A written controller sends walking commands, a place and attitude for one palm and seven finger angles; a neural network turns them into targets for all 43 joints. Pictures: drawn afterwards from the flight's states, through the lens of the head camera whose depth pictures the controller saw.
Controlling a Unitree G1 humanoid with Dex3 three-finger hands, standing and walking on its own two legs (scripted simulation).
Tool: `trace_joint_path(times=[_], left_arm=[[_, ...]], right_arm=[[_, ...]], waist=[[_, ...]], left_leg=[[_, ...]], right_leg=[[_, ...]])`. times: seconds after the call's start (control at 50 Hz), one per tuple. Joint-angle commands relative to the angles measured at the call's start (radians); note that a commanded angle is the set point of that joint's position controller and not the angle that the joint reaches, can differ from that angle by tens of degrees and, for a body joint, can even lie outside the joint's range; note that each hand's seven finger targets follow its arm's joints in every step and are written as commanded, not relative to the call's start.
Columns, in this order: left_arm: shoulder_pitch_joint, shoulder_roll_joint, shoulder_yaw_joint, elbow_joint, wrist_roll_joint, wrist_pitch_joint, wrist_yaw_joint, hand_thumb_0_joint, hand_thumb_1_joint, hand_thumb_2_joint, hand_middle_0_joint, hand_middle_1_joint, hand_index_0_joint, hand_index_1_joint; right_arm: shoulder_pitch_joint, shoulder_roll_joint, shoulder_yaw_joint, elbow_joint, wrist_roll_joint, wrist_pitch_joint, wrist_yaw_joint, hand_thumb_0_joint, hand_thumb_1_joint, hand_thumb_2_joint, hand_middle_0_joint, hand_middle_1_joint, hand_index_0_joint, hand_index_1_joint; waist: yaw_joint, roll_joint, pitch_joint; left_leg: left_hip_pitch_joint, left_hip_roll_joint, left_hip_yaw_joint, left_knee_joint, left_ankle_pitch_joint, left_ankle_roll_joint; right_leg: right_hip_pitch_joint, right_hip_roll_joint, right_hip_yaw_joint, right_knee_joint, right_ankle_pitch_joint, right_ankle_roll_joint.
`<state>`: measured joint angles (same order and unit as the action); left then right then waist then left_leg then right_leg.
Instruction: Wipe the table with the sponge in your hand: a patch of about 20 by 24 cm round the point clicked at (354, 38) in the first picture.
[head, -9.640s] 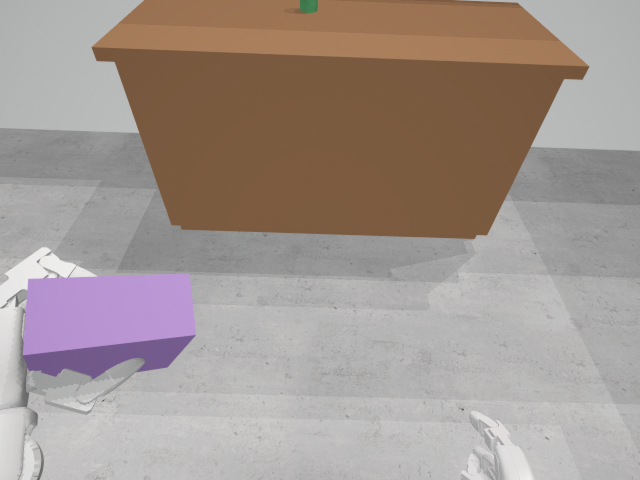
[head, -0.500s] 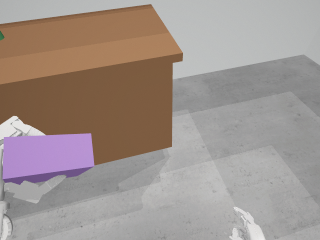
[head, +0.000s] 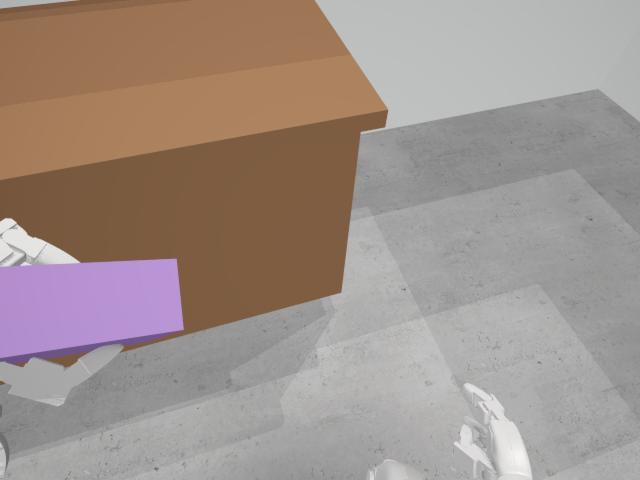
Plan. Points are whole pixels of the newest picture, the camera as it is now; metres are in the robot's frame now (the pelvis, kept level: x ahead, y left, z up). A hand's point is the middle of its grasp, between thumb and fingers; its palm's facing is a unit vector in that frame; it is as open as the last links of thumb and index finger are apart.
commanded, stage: take the last steps up to it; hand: left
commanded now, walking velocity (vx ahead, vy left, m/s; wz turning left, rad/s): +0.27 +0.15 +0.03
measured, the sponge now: (111, 311) +0.24 +0.20 +0.16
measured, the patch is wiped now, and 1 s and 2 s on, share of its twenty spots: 0.00 0.00 0.00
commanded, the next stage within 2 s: come to a stop and stand still in 0.56 s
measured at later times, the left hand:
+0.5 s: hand (51, 212) +0.33 +0.28 +0.18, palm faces +0.38 -0.80 -0.47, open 9.8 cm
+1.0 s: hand (56, 195) +0.36 +0.30 +0.17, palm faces +0.37 -0.82 -0.44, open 9.8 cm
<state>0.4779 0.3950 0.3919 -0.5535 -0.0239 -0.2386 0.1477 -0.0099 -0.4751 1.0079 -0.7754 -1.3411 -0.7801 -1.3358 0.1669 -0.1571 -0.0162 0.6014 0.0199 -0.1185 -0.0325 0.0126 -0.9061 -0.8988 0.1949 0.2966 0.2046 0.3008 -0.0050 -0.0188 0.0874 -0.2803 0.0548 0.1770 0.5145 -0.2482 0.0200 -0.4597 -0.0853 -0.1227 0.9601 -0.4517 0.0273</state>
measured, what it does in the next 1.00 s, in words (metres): walks ahead: right foot, then left foot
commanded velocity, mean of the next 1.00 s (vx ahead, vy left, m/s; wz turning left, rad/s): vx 0.08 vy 0.09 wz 0.02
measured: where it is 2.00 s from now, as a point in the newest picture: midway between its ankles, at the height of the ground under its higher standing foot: outside the picture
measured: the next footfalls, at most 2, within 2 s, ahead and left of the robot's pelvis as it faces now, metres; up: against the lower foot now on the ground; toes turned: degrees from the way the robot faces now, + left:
right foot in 0.10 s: +0.09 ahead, -0.09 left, +0.00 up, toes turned -10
left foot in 0.46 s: +0.21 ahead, +0.18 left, +0.00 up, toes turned +9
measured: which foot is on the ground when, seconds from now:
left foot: down 0.00-0.10, up 0.12-0.44, down 0.46-0.76, up 0.78-1.00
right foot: up 0.00-0.08, down 0.10-0.46, up 0.48-0.72, down 0.74-1.00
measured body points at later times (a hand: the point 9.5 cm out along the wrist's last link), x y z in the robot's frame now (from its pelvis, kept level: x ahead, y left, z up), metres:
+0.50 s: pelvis +0.10 +0.05 -0.01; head +0.15 +0.06 +0.43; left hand +0.30 +0.32 +0.20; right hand +0.28 -0.21 -0.09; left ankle +0.17 +0.18 -0.74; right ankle +0.05 -0.08 -0.71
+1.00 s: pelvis +0.14 +0.07 +0.00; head +0.17 +0.06 +0.45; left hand +0.33 +0.34 +0.19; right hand +0.31 -0.17 -0.09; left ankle +0.16 +0.20 -0.72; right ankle +0.14 -0.02 -0.73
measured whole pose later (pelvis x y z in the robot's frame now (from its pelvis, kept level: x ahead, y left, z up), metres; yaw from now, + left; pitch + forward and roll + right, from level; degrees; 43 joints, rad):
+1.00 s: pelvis +0.14 +0.07 +0.00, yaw +1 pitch -1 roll +2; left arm 0.49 0.35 0.34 -0.53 -0.02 -0.18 0.16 -0.01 -0.48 1.01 -0.78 -1.34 -0.78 -1.34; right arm 0.17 -0.22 0.01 0.59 0.01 -0.03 -0.06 0.02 -0.91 -0.90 0.20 0.30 0.21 0.30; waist -0.02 -0.02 0.10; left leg -0.30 0.01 0.09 0.62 -0.31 -0.04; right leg -0.24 -0.06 -0.14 0.55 -0.30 -0.04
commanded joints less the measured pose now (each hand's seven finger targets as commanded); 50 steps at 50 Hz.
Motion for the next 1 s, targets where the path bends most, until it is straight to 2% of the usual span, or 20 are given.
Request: trace_joint_path(times=[0.0, 0.04, 0.06, 0.08, 0.1, 0.14, 0.18, 0.24, 0.38, 0.4, 0.44, 0.48, 0.56, 0.68, 0.7, 0.74, 0.76, 0.84, 0.94, 0.98], left_arm=[[0.029, 0.136, 0.102, -0.184, -0.015, -0.056, 0.020, 0.000, 0.100, 1.300, -1.200, -1.600, -1.200, -1.600], [0.005, 0.150, 0.114, -0.137, -0.012, -0.043, 0.023, 0.000, 0.100, 1.300, -1.200, -1.600, -1.200, -1.600], [-0.014, 0.157, 0.115, -0.114, -0.004, -0.041, 0.022, 0.000, 0.100, 1.300, -1.200, -1.600, -1.200, -1.600], [-0.026, 0.192, 0.137, -0.094, 0.003, -0.041, 0.023, 0.000, 0.100, 1.300, -1.200, -1.600, -1.200, -1.600], [-0.055, 0.209, 0.172, -0.059, -0.016, -0.042, 0.025, 0.000, 0.100, 1.300, -1.200, -1.600, -1.200, -1.600], [-0.087, 0.199, 0.155, -0.095, -0.026, -0.056, 0.014, 0.000, 0.100, 1.300, -1.200, -1.600, -1.200, -1.600], [-0.036, 0.167, 0.127, -0.117, -0.004, -0.084, 0.013, 0.000, 0.100, 1.300, -1.200, -1.600, -1.200, -1.600], [-0.035, 0.165, 0.114, -0.158, 0.008, -0.102, 0.021, 0.000, 0.100, 1.300, -1.200, -1.600, -1.200, -1.600], [-0.020, 0.168, 0.132, -0.216, 0.006, -0.081, 0.048, 0.000, 0.100, 1.300, -1.200, -1.600, -1.200, -1.600], [-0.048, 0.169, 0.128, -0.235, 0.004, -0.087, 0.048, 0.000, 0.100, 1.300, -1.200, -1.600, -1.200, -1.600], [-0.069, 0.154, 0.109, -0.237, -0.002, -0.100, 0.042, 0.000, 0.100, 1.300, -1.200, -1.600, -1.200, -1.600], [-0.030, 0.185, 0.137, -0.135, -0.003, -0.086, 0.033, 0.000, 0.100, 1.300, -1.200, -1.600, -1.200, -1.600], [-0.025, 0.150, 0.101, -0.267, -0.010, -0.084, 0.019, 0.000, 0.100, 1.300, -1.200, -1.600, -1.200, -1.600], [-0.009, 0.152, 0.112, -0.160, -0.020, -0.033, 0.030, 0.000, 0.100, 1.300, -1.200, -1.600, -1.200, -1.600], [-0.033, 0.152, 0.112, -0.131, -0.017, -0.028, 0.030, 0.000, 0.100, 1.300, -1.200, -1.600, -1.200, -1.600], [-0.082, 0.161, 0.106, -0.079, -0.023, -0.006, 0.029, 0.000, 0.100, 1.300, -1.200, -1.600, -1.200, -1.600], [-0.088, 0.141, 0.084, -0.061, -0.032, 0.000, 0.024, 0.000, 0.100, 1.300, -1.200, -1.600, -1.200, -1.600], [-0.109, 0.147, 0.082, -0.124, -0.001, -0.018, 0.035, 0.000, 0.100, 1.300, -1.200, -1.600, -1.200, -1.600], [0.017, 0.154, 0.108, -0.217, 0.000, -0.010, 0.049, 0.000, 0.100, 1.300, -1.200, -1.600, -1.200, -1.600], [0.028, 0.156, 0.107, -0.248, -0.008, -0.003, 0.050, 0.000, 0.100, 1.300, -1.200, -1.600, -1.200, -1.600]], right_arm=[[-0.023, -0.156, -0.045, -0.113, -0.006, -0.047, -0.022, 0.000, -0.900, -0.900, 0.200, 0.300, 0.200, 0.300], [-0.029, -0.155, -0.042, -0.114, -0.004, -0.033, -0.032, 0.000, -0.900, -0.900, 0.200, 0.300, 0.200, 0.300], [-0.032, -0.149, -0.042, -0.111, -0.004, -0.023, -0.034, 0.000, -0.900, -0.900, 0.200, 0.300, 0.200, 0.300], [-0.030, -0.129, -0.039, -0.120, -0.005, -0.011, -0.030, 0.000, -0.900, -0.900, 0.200, 0.300, 0.200, 0.300], [-0.055, -0.133, -0.034, -0.131, -0.006, -0.016, -0.023, 0.000, -0.900, -0.900, 0.200, 0.300, 0.200, 0.300], [-0.057, -0.145, -0.043, -0.103, -0.004, -0.001, -0.004, 0.000, -0.900, -0.900, 0.200, 0.300, 0.200, 0.300], [-0.068, -0.127, -0.023, -0.090, -0.013, 0.010, -0.002, 0.000, -0.900, -0.900, 0.200, 0.300, 0.200, 0.300], [-0.066, -0.124, -0.029, -0.106, -0.017, 0.018, -0.006, 0.000, -0.900, -0.900, 0.200, 0.300, 0.200, 0.300], [-0.028, -0.124, -0.059, -0.153, -0.019, 0.014, -0.024, 0.000, -0.900, -0.900, 0.200, 0.300, 0.200, 0.300], [-0.011, -0.139, -0.066, -0.153, -0.014, 0.012, -0.028, 0.000, -0.900, -0.900, 0.200, 0.300, 0.200, 0.300], [-0.001, -0.177, -0.083, -0.171, -0.002, 0.004, -0.023, 0.000, -0.900, -0.900, 0.200, 0.300, 0.200, 0.300], [-0.008, -0.170, -0.074, -0.142, -0.007, -0.001, -0.022, 0.000, -0.900, -0.900, 0.200, 0.300, 0.200, 0.300], [-0.029, -0.150, -0.059, -0.131, 0.001, -0.024, -0.012, 0.000, -0.900, -0.900, 0.200, 0.300, 0.200, 0.300], [-0.021, -0.144, -0.022, -0.123, -0.007, -0.028, -0.033, 0.000, -0.900, -0.900, 0.200, 0.300, 0.200, 0.300], [-0.024, -0.140, -0.019, -0.122, -0.007, -0.020, -0.036, 0.000, -0.900, -0.900, 0.200, 0.300, 0.200, 0.300], [-0.017, -0.117, -0.010, -0.138, -0.001, -0.007, -0.028, 0.000, -0.900, -0.900, 0.200, 0.300, 0.200, 0.300], [-0.023, -0.138, -0.026, -0.134, -0.001, -0.007, -0.016, 0.000, -0.900, -0.900, 0.200, 0.300, 0.200, 0.300], [-0.091, -0.099, 0.020, -0.139, -0.009, 0.012, -0.025, 0.000, -0.900, -0.900, 0.200, 0.300, 0.200, 0.300], [-0.071, -0.109, 0.003, -0.178, -0.018, 0.047, -0.038, 0.000, -0.900, -0.900, 0.200, 0.300, 0.200, 0.300], [-0.041, -0.127, -0.014, -0.182, -0.017, 0.064, -0.044, 0.000, -0.900, -0.900, 0.200, 0.300, 0.200, 0.300]], waist=[[0.009, 0.223, -0.197], [0.012, 0.143, -0.215], [0.015, 0.040, -0.215], [0.009, -0.205, -0.228], [0.024, -0.293, -0.198], [0.011, -0.165, -0.165], [0.011, -0.065, -0.139], [0.001, -0.119, -0.166], [0.007, -0.099, -0.218], [-0.009, 0.007, -0.239], [-0.004, 0.324, -0.260], [-0.006, 0.284, -0.234], [0.007, 0.264, -0.199], [0.011, 0.139, -0.209], [0.006, 0.080, -0.204], [-0.014, -0.240, -0.188], [-0.005, -0.290, -0.160], [0.005, -0.125, -0.205], [0.015, -0.099, -0.249], [0.003, -0.024, -0.276]], left_leg=[[0.097, 0.205, -0.159, -0.148, 0.175, 0.124], [0.027, 0.180, -0.135, -0.032, 0.096, 0.088], [-0.071, 0.140, -0.105, 0.121, 0.042, 0.063], [-0.268, 0.022, -0.021, 0.367, -0.107, 0.014], [-0.417, -0.027, -0.093, 0.578, -0.284, -0.020], [-0.474, 0.016, -0.209, 0.751, -0.208, -0.042], [-0.455, 0.042, -0.190, 0.717, -0.141, -0.054], [-0.291, 0.047, -0.117, 0.421, -0.087, -0.047], [0.074, -0.041, 0.038, -0.069, 0.101, -0.032], [0.166, -0.012, 0.005, -0.101, 0.130, -0.016], [0.331, 0.295, -0.427, -0.140, 0.446, 0.144], [0.230, 0.344, -0.495, -0.180, 0.255, 0.240], [0.072, 0.216, -0.255, -0.192, 0.156, 0.172], [0.017, 0.196, -0.199, -0.093, 0.089, 0.087], [-0.016, 0.164, -0.171, -0.030, 0.043, 0.054], [-0.144, -0.017, -0.060, 0.220, -0.155, -0.041], [-0.185, -0.036, -0.104, 0.373, -0.230, -0.056], [-0.196, -0.021, -0.124, 0.341, -0.237, -0.063], [-0.064, -0.045, -0.079, 0.028, -0.035, -0.054], [0.098, 0.005, -0.095, -0.104, 0.264, -0.044]], right_leg=[[0.143, 0.034, -0.064, -0.284, 0.076, 0.004], [0.296, 0.035, -0.060, -0.451, 0.159, -0.012], [0.396, -0.040, 0.054, -0.535, 0.204, -0.048], [0.513, -0.243, 0.400, -0.605, 0.299, -0.140], [0.529, -0.390, 0.627, -0.670, 0.351, -0.213], [0.502, -0.397, 0.571, -0.651, 0.399, -0.234], [0.464, -0.319, 0.303, -0.607, 0.667, -0.190], [0.407, -0.258, 0.112, -0.570, 0.793, -0.144], [0.356, -0.184, 0.072, -0.427, 0.607, -0.090], [0.300, -0.154, 0.050, -0.306, 0.543, -0.068], [-0.026, 0.024, 0.004, 0.091, -0.191, -0.005], [-0.117, -0.009, 0.085, 0.248, -0.176, -0.008], [0.002, -0.018, 0.028, 0.049, -0.024, 0.005], [0.263, 0.042, -0.017, -0.443, 0.121, 0.003], [0.311, 0.013, 0.034, -0.540, 0.217, -0.012], [0.334, -0.237, 0.419, -0.626, 0.510, -0.118], [0.343, -0.311, 0.465, -0.634, 0.697, -0.173], [0.479, -0.255, 0.204, -0.496, 1.103, -0.150], [0.495, -0.186, 0.132, -0.461, 0.968, -0.120], [0.417, -0.118, 0.107, -0.405, 0.782, -0.065]])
